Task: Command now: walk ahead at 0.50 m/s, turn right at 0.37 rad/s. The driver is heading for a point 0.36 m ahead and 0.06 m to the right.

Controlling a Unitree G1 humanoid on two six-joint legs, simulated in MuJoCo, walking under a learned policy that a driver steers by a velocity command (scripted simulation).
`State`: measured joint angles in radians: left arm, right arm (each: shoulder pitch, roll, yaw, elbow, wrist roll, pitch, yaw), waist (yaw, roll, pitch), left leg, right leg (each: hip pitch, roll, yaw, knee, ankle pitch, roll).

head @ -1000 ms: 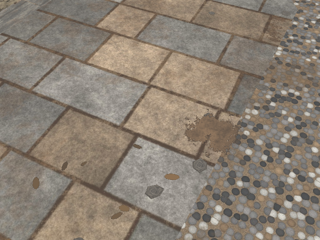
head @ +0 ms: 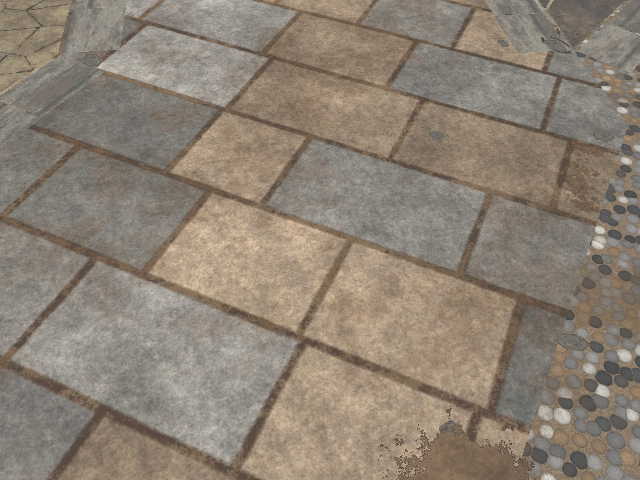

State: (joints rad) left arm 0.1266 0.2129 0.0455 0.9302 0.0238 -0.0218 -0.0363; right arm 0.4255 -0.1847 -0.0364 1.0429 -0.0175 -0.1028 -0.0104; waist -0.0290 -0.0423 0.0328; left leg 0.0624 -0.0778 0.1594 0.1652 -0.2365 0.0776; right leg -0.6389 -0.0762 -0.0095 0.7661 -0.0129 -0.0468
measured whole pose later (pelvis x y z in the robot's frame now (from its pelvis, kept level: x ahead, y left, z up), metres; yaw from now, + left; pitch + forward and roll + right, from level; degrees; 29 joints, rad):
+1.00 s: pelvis +0.31 -0.05 +0.00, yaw -12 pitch -2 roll +0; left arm 0.27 0.18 0.00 1.11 0.01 0.01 0.04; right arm 0.22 -0.18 -0.01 1.04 -0.01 0.01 -0.03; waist 0.00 0.00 0.02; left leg -0.24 -0.02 0.05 0.39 -0.13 0.04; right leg -0.12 0.01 0.03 0.43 -0.28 0.00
